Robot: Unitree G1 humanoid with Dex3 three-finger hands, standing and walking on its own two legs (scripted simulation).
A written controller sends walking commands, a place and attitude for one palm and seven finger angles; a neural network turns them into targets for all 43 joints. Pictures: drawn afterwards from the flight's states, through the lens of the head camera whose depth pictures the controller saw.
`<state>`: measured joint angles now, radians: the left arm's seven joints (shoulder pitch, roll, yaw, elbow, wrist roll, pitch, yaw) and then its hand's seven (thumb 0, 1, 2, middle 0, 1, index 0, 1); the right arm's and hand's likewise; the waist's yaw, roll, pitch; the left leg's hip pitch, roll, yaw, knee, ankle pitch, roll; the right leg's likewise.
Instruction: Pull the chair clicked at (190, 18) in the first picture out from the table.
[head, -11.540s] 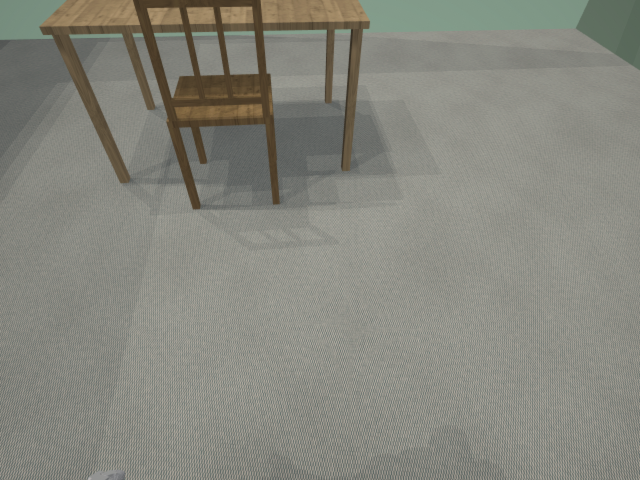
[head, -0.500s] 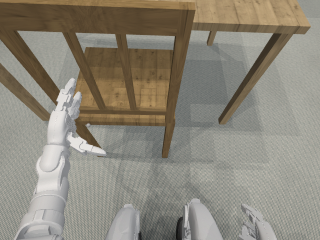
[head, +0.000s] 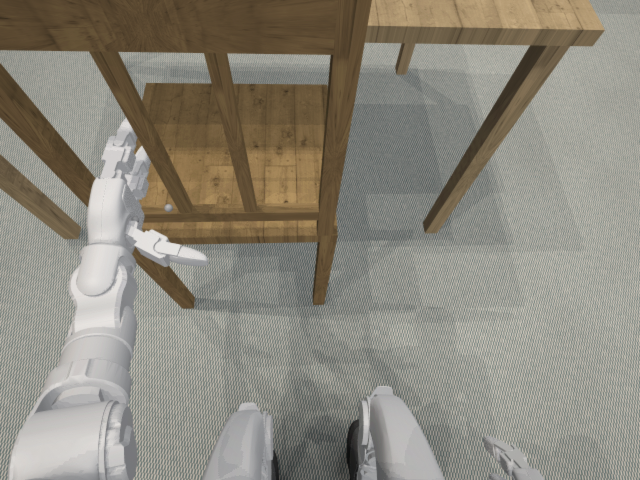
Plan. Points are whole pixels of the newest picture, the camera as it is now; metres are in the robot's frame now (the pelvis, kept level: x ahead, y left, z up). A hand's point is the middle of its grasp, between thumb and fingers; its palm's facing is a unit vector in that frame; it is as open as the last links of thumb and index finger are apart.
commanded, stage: push the fingers through the gap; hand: left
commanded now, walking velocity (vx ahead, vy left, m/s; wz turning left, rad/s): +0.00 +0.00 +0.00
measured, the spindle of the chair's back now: (155, 149) +0.52 +0.20 +0.04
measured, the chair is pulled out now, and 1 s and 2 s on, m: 0.00 0.00 0.00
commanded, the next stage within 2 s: hook a spindle and tug to test in 0.78 s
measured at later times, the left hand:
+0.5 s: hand (166, 176) +0.48 +0.19 +0.02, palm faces +0.00 -1.00 -0.04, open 16.9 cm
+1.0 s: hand (165, 183) +0.48 +0.19 +0.02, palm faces +0.01 -1.00 -0.04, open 16.8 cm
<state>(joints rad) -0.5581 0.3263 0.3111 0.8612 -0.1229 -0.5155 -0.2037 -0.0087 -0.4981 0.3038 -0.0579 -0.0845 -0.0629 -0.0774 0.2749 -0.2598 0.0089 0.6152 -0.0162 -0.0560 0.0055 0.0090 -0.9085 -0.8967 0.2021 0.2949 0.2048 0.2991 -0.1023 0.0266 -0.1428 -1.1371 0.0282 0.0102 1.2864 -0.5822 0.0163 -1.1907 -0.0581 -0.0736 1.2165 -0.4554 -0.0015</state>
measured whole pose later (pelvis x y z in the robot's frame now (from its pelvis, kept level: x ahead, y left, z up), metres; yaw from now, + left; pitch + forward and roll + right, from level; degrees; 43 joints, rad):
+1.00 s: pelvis +0.01 +0.01 +0.00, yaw -1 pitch +26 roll -3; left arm -0.67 0.37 0.36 0.98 -0.10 -0.53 -0.20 -0.01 -0.50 0.30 -0.07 -0.13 -0.08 -0.13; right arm 0.28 -0.25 0.02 0.60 -0.03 0.04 0.03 0.01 -0.91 -0.90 0.20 0.29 0.20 0.30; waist -0.14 0.03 -0.14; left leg -1.16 0.03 0.01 1.29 -0.59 0.03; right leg -1.20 -0.05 -0.07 1.19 -0.45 0.01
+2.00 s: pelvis +0.01 +0.01 +0.00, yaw -2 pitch +27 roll -3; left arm -0.63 0.36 0.36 0.91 -0.11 -0.49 -0.17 0.02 0.76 0.81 -0.45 -1.43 -0.44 -1.45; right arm 0.30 -0.24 0.01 0.59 -0.03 0.04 0.04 0.01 -0.91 -0.90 0.20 0.29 0.20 0.30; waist -0.15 0.03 -0.14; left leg -1.15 0.04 0.02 1.27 -0.60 0.03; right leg -1.20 -0.04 -0.06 1.19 -0.46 0.01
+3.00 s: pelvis +0.04 +0.03 +0.11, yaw -2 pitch +11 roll -2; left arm -0.50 0.19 0.07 1.00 -0.05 -0.22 0.08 0.03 0.76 0.79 -0.29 -1.14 -0.50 -1.45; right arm 0.27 -0.24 -0.01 0.64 0.03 0.11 -0.10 0.01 -0.91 -0.90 0.20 0.29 0.20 0.30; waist -0.08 0.01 0.03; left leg -0.47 0.01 0.06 0.63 -0.35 0.05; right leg -0.53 -0.04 -0.03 0.57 -0.20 0.03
